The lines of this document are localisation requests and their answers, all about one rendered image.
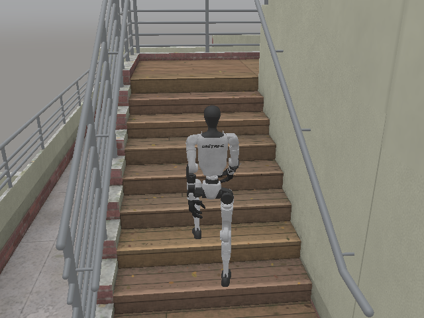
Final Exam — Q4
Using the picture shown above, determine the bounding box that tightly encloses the robot left foot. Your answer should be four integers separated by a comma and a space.
192, 227, 201, 239

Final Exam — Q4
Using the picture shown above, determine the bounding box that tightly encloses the robot right foot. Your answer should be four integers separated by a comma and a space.
221, 269, 231, 287

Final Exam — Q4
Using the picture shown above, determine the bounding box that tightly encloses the robot foot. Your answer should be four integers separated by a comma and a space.
192, 227, 201, 239
221, 269, 231, 287

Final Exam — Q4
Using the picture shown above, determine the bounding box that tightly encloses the left robot upper arm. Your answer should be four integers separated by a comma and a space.
186, 134, 199, 173

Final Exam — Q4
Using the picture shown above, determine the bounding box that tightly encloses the robot left forearm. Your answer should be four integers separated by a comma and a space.
186, 164, 196, 201

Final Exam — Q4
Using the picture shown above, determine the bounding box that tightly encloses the robot right hand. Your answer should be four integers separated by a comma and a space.
218, 169, 233, 183

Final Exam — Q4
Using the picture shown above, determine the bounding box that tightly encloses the right robot upper arm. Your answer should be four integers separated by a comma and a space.
226, 133, 239, 167

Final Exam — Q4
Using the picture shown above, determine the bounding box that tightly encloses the robot left hand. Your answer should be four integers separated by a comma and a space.
188, 200, 205, 219

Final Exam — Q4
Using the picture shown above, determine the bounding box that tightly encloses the robot right forearm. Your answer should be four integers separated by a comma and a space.
227, 159, 239, 175

